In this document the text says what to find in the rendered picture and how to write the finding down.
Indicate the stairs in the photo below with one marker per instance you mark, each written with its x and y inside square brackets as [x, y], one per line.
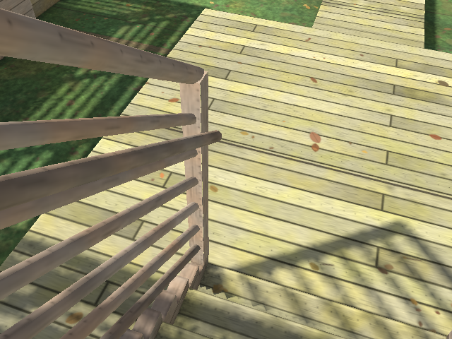
[233, 305]

